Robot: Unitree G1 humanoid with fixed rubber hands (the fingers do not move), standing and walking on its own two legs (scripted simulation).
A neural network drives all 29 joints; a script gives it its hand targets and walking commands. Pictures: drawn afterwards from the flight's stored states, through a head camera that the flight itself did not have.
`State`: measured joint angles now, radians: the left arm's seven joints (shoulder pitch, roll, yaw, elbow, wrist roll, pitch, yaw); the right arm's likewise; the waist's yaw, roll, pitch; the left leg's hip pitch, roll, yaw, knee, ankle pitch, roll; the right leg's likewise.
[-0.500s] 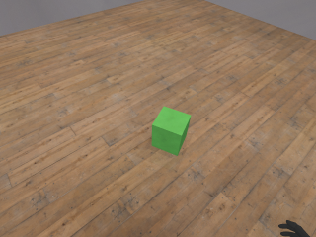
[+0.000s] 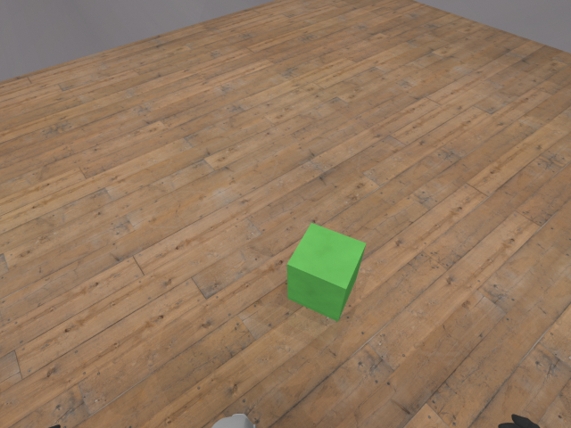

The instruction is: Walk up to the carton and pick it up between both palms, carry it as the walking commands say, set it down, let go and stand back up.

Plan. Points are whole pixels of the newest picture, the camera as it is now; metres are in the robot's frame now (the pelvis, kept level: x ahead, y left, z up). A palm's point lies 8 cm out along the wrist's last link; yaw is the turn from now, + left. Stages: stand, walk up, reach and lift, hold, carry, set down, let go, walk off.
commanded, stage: walk up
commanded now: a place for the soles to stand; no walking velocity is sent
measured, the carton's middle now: (324, 272) +0.74 -0.08 -0.64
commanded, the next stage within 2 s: none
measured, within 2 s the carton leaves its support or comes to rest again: neither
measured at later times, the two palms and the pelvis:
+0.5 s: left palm (89, 345) +0.24 +0.34 -0.07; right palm (527, 393) +0.22 -0.34 -0.10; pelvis +0.15 +0.00 -0.01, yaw -1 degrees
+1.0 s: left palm (112, 318) +0.30 +0.33 -0.09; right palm (490, 317) +0.33 -0.31 -0.08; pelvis +0.19 +0.01 +0.01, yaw -1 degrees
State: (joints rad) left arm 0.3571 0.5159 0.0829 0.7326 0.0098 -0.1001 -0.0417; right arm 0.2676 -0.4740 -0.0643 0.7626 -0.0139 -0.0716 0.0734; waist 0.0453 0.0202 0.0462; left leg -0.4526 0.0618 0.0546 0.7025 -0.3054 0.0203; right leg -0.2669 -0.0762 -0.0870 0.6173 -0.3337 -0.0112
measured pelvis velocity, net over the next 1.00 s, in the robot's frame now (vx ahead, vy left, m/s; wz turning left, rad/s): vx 0.19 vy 0.01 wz -0.02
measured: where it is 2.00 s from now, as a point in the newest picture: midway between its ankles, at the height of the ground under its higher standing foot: (263, 388)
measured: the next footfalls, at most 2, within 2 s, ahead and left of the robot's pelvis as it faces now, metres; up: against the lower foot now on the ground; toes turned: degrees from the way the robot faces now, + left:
left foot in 0.04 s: +0.14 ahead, +0.13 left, +0.00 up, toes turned +4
right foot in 0.32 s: +0.24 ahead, -0.13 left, +0.00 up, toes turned -4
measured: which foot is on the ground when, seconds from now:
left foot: up 0.00-0.02, down 0.04-0.34, up 0.36-0.56, down 0.58-1.00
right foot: down 0.00-0.04, up 0.06-0.30, down 0.32-1.00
